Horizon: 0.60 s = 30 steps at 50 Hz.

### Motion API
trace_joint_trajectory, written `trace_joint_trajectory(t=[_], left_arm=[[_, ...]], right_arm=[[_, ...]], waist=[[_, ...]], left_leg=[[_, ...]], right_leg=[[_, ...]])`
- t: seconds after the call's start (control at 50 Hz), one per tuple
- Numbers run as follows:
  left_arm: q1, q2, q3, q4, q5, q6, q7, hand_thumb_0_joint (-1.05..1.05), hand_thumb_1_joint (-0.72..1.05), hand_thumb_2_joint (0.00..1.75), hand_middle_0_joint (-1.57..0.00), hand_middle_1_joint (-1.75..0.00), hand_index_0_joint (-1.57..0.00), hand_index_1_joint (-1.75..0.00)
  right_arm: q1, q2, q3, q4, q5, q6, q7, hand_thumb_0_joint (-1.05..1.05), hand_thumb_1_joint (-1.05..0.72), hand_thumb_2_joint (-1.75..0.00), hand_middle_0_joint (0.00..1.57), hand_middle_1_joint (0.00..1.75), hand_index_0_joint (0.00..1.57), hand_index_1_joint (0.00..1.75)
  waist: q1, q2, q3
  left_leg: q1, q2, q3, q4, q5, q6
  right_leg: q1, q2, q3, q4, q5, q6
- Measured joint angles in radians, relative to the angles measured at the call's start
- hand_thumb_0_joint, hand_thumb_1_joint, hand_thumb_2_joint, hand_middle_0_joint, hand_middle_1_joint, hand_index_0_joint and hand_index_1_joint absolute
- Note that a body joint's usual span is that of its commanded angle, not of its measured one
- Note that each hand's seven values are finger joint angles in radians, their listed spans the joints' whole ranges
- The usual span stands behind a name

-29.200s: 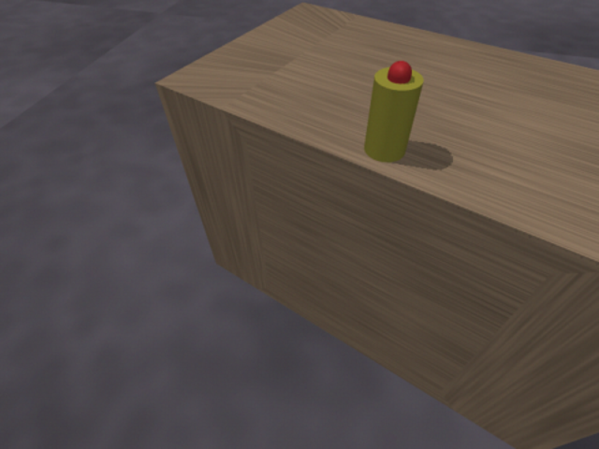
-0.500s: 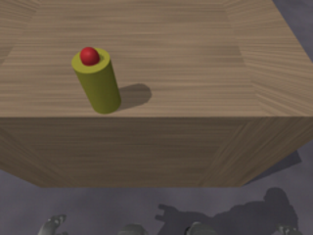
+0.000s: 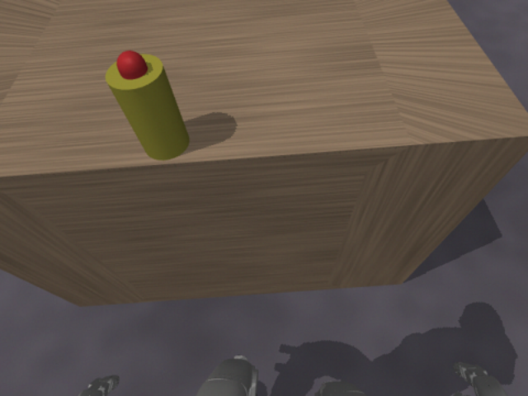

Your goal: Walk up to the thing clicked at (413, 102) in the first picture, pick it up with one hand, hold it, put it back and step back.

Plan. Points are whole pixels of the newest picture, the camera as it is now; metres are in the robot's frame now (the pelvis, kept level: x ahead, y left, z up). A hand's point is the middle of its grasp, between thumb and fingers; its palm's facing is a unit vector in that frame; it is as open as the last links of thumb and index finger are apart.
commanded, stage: step back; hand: left
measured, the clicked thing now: (149, 104) +0.52 +0.21 +0.13
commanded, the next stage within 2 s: none
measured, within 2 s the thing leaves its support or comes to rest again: neither
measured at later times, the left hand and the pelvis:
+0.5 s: hand out of the picture -0.03 +0.29 -0.15, palm faces +0.08 -0.93 -0.35, open 7.4 cm; pelvis -0.12 +0.02 +0.01, yaw +3 degrees
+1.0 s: hand out of the picture -0.17 +0.25 -0.11, palm faces +0.06 -0.88 -0.46, open 7.4 cm; pelvis -0.27 -0.03 +0.00, yaw +4 degrees
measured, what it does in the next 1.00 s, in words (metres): walks backwards: left foot, then right foot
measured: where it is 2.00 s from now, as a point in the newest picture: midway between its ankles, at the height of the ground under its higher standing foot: outside the picture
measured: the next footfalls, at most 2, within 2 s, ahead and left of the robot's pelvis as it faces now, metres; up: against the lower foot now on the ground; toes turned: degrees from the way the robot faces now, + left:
left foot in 0.28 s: -0.05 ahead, +0.13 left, +0.00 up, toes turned +2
right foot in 0.70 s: -0.17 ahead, -0.13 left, +0.00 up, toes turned +2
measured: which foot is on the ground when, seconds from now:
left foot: up 0.00-0.26, down 0.28-0.74, up 0.76-1.00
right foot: down 0.00-0.30, up 0.32-0.68, down 0.70-1.00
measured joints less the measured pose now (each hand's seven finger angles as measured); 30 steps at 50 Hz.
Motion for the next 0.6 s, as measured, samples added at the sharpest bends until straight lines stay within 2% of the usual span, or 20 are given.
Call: trace_joint_trajectory(t=[0.06,0.12,0.18,0.24,0.28,0.3,0.32,0.34,0.38,0.4,0.44,0.48,0.52,0.6], left_arm=[[0.011,-0.009,0.001,-0.021,-0.005,0.002,0.003,0.01,0.90,0.89,-0.21,-0.30,-0.20,-0.30],[-0.002,-0.011,0.002,-0.051,0.000,0.003,0.008,0.01,0.90,0.89,-0.21,-0.30,-0.20,-0.30],[-0.024,-0.006,0.002,-0.089,0.002,-0.002,0.016,0.01,0.90,0.89,-0.21,-0.30,-0.20,-0.30],[-0.048,0.009,0.001,-0.122,-0.001,-0.001,0.019,0.01,0.90,0.89,-0.21,-0.30,-0.20,-0.30],[-0.061,0.025,-0.001,-0.134,-0.007,0.006,0.017,0.01,0.90,0.89,-0.21,-0.30,-0.20,-0.30],[-0.071,0.038,0.002,-0.133,-0.011,0.012,0.016,0.01,0.90,0.89,-0.21,-0.30,-0.20,-0.30],[-0.076,0.049,0.006,-0.128,-0.015,0.019,0.016,0.01,0.90,0.89,-0.21,-0.30,-0.20,-0.30],[-0.073,0.053,0.010,-0.121,-0.017,0.025,0.017,0.01,0.90,0.89,-0.21,-0.30,-0.20,-0.30],[-0.060,0.050,0.014,-0.098,-0.014,0.037,0.023,0.01,0.90,0.89,-0.21,-0.30,-0.20,-0.30],[-0.052,0.050,0.015,-0.087,-0.014,0.042,0.023,0.01,0.91,0.89,-0.21,-0.30,-0.20,-0.30],[-0.029,0.054,0.019,-0.076,-0.021,0.043,0.020,0.01,0.91,0.89,-0.21,-0.29,-0.20,-0.30],[-0.002,0.059,0.023,-0.072,-0.022,0.038,0.015,0.01,0.91,0.89,-0.21,-0.29,-0.20,-0.30],[0.020,0.062,0.027,-0.064,-0.019,0.035,0.013,0.01,0.91,0.89,-0.21,-0.30,-0.20,-0.30],[0.054,0.067,0.026,-0.046,-0.013,0.033,0.012,0.01,0.91,0.89,-0.21,-0.30,-0.20,-0.30]], right_arm=[[0.015,-0.010,0.005,-0.001,0.008,-0.007,0.001,0.00,-0.90,-0.89,0.20,0.30,0.20,0.30],[0.035,-0.027,0.008,-0.009,0.007,-0.016,-0.006,0.00,-0.90,-0.89,0.20,0.30,0.20,0.30],[0.049,-0.036,0.006,-0.008,0.003,-0.020,-0.011,0.00,-0.90,-0.89,0.20,0.30,0.20,0.30],[0.057,-0.031,0.005,-0.006,-0.005,-0.024,-0.010,0.00,-0.90,-0.89,0.20,0.30,0.20,0.30],[0.064,-0.023,0.004,-0.007,-0.011,-0.033,-0.004,0.00,-0.90,-0.89,0.20,0.30,0.20,0.30],[0.059,-0.007,0.002,0.000,-0.017,-0.037,-0.003,0.00,-0.90,-0.89,0.20,0.30,0.20,0.30],[0.055,0.009,0.002,0.003,-0.024,-0.038,0.001,0.00,-0.90,-0.89,0.20,0.30,0.20,0.30],[0.056,0.019,0.007,0.001,-0.030,-0.038,0.008,0.00,-0.90,-0.89,0.20,0.30,0.20,0.30],[0.060,0.028,0.015,-0.004,-0.036,-0.038,0.019,0.00,-0.90,-0.89,0.20,0.30,0.20,0.30],[0.063,0.032,0.017,-0.005,-0.037,-0.038,0.020,0.00,-0.90,-0.89,0.20,0.30,0.20,0.30],[0.062,0.040,0.019,-0.007,-0.040,-0.035,0.018,0.00,-0.90,-0.89,0.20,0.30,0.21,0.30],[0.052,0.042,0.017,-0.015,-0.038,-0.036,0.016,0.00,-0.90,-0.89,0.20,0.30,0.21,0.30],[0.037,0.039,0.012,-0.029,-0.034,-0.040,0.012,0.00,-0.90,-0.89,0.20,0.30,0.21,0.30],[0.004,0.031,0.005,-0.066,-0.028,-0.044,0.007,0.00,-0.90,-0.89,0.20,0.30,0.21,0.30]], waist=[[0.009,-0.010,-0.022],[0.009,0.002,-0.033],[0.006,0.013,-0.026],[0.002,0.005,-0.011],[-0.005,-0.009,-0.006],[-0.002,-0.042,0.008],[0.008,-0.076,0.019],[0.014,-0.090,0.019],[-0.002,-0.077,0.005],[-0.009,-0.071,-0.003],[-0.003,-0.076,-0.021],[0.010,-0.082,-0.030],[0.016,-0.083,-0.025],[0.025,-0.084,-0.004]], left_leg=[[-0.024,-0.064,-0.050,0.163,-0.024,-0.003],[-0.011,-0.073,-0.075,0.192,-0.004,-0.014],[0.036,-0.049,-0.060,0.098,-0.008,-0.026],[0.101,-0.011,-0.011,-0.085,0.009,-0.022],[0.157,0.007,0.016,-0.245,0.109,-0.010],[0.170,-0.008,0.030,-0.273,0.151,0.000],[0.175,-0.024,0.049,-0.276,0.161,0.008],[0.171,-0.023,0.058,-0.270,0.162,0.014],[0.155,0.003,0.038,-0.267,0.173,0.020],[0.152,0.016,0.028,-0.282,0.188,0.021],[0.151,0.033,0.031,-0.331,0.227,0.017],[0.141,0.046,0.042,-0.367,0.261,0.014],[0.129,0.055,0.049,-0.383,0.286,0.012],[0.094,0.070,0.075,-0.371,0.313,0.007]], right_leg=[[-0.010,-0.031,0.013,-0.046,0.042,0.004],[-0.034,-0.039,0.000,-0.069,0.074,0.011],[-0.061,-0.042,-0.024,-0.061,0.090,0.015],[-0.092,-0.052,-0.052,-0.024,0.090,0.025],[-0.122,-0.060,-0.068,0.027,0.078,0.035],[-0.133,-0.078,-0.059,0.057,0.070,0.042],[-0.145,-0.086,-0.029,0.082,0.071,0.031],[-0.160,-0.065,0.008,0.129,0.001,0.022],[-0.195,0.016,0.055,0.296,-0.154,0.016],[-0.207,0.049,0.070,0.381,-0.180,0.014],[-0.223,0.087,0.099,0.508,-0.169,0.012],[-0.217,0.097,0.114,0.568,-0.145,0.023],[-0.183,0.087,0.115,0.555,-0.137,0.045],[-0.093,0.041,0.094,0.380,-0.155,0.075]])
